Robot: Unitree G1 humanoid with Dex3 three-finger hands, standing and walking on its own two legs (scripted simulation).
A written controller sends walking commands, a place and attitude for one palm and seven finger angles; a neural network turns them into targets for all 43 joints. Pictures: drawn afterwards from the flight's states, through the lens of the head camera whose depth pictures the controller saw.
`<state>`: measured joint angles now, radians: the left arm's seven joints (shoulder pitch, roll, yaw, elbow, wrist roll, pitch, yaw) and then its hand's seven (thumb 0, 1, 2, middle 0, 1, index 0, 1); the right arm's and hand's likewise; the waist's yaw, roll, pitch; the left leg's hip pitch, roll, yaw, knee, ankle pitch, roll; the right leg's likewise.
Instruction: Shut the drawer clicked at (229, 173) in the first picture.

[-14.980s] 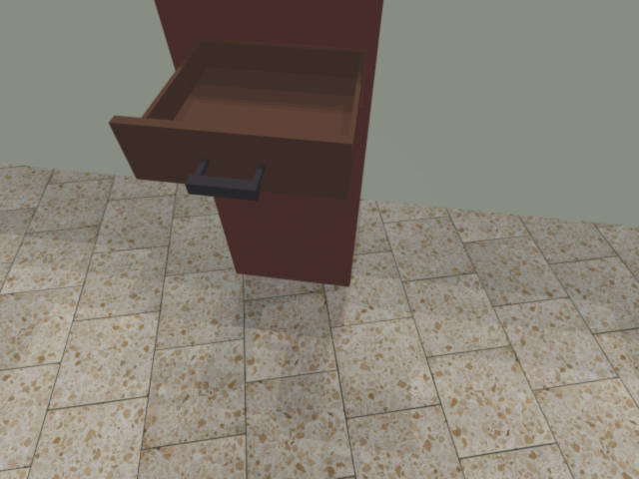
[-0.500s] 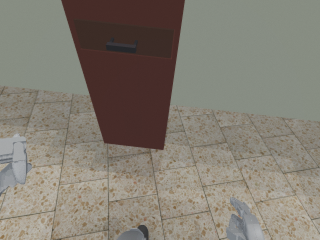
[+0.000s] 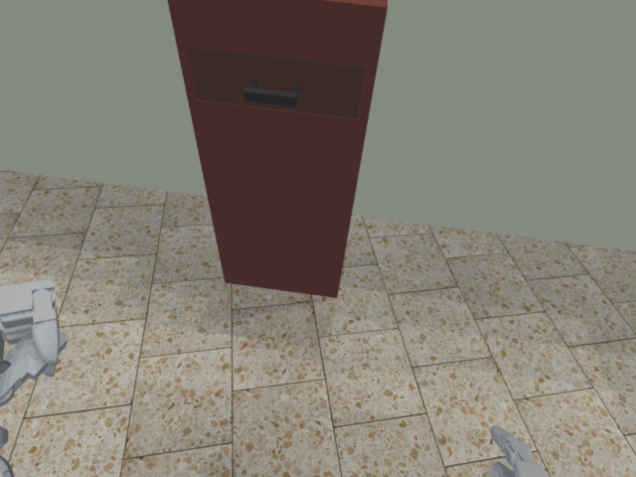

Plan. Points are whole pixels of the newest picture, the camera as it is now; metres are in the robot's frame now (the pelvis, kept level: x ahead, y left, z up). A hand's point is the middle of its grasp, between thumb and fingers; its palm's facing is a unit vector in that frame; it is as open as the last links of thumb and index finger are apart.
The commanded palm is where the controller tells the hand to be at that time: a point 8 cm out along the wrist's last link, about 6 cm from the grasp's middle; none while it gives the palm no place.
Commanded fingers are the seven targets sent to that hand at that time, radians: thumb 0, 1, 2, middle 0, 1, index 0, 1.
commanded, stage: stop stepping back and stand still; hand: left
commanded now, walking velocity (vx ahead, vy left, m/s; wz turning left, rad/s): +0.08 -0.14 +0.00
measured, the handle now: (273, 91) +0.86 +0.16 +0.06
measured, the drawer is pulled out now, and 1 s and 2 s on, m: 0.00 0.00 0.00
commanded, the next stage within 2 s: let the arm hang, fingers relaxed in 0.38 s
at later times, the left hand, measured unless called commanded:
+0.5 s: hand (55, 359) +0.18 +0.24 +0.16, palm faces +0.38 -0.81 -0.45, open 3.2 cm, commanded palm none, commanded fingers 0.00 0.90 0.90 -1.32 -1.51 -1.32 -1.51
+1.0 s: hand out of the picture -0.07 +0.21 -0.16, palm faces +0.06 -0.96 -0.26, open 4.7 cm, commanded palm none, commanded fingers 0.00 0.90 0.90 -0.32 -0.43 -0.32 -0.43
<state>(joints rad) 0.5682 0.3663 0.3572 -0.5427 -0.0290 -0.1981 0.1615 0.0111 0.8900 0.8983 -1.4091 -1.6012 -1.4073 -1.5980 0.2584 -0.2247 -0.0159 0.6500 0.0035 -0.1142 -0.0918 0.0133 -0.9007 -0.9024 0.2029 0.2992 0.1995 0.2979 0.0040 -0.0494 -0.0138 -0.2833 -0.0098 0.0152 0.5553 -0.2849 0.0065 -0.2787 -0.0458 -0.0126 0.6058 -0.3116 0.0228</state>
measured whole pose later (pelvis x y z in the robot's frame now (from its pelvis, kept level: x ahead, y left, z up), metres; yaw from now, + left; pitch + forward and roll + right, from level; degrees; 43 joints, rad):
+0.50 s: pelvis -0.01 +0.00 +0.00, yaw +1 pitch +0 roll +0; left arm 0.56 0.37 0.33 -0.46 0.00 -0.22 0.14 0.01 0.89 0.90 -1.41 -1.60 -1.41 -1.60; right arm 0.24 -0.21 0.00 0.66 0.00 -0.13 -0.05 0.01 -0.90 -0.90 0.20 0.30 0.20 0.30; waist -0.01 0.01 -0.02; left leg -0.27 -0.01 -0.01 0.53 -0.25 0.01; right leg -0.23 0.01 -0.04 0.51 -0.28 -0.02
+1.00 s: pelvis -0.03 +0.00 +0.01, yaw +3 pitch -2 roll -1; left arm 0.32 0.22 0.01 1.10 0.01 0.03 0.03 0.01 0.91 0.90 -0.68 -0.87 -0.68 -0.84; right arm 0.32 -0.16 0.00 1.07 -0.02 0.04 -0.02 0.01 -0.90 -0.90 0.20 0.30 0.20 0.30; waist 0.00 0.02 0.07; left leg -0.24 -0.02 -0.03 0.48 -0.21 0.02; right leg -0.18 0.00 -0.06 0.44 -0.23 -0.02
